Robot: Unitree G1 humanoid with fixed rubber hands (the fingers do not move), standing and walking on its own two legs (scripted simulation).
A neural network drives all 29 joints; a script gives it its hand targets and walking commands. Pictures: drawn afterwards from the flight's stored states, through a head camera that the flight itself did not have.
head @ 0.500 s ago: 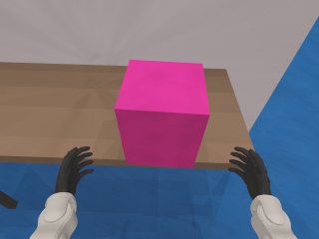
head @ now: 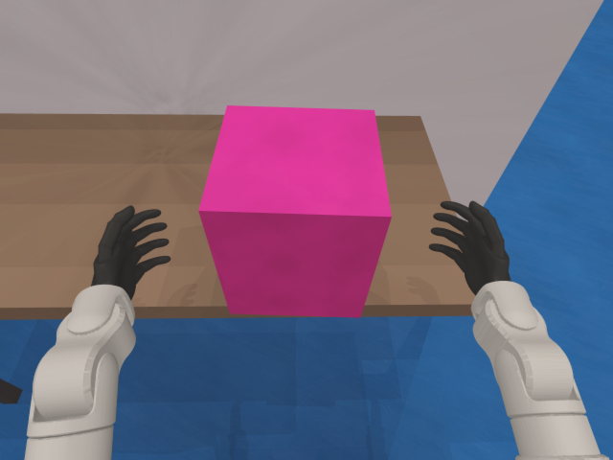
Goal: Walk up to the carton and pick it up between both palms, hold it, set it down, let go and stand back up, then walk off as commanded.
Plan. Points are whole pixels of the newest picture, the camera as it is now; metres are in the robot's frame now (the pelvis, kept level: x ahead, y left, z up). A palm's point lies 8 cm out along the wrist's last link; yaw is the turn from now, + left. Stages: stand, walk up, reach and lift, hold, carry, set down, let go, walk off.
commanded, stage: reach and lift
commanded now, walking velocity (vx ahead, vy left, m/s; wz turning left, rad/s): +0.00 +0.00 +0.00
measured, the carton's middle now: (297, 218) +0.43 +0.02 +0.04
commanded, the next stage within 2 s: none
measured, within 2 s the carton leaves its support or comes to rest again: neither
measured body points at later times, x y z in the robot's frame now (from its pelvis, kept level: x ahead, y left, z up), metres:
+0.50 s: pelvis +0.00 +0.01 +0.00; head +0.01 +0.00 +0.45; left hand +0.37 +0.23 +0.16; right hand +0.39 -0.20 +0.15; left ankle -0.04 +0.13 -0.75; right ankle +0.04 -0.12 -0.75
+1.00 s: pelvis +0.00 +0.00 +0.00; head +0.03 +0.00 +0.45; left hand +0.42 +0.22 +0.20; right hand +0.45 -0.18 +0.19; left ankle -0.04 +0.13 -0.75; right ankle +0.04 -0.12 -0.75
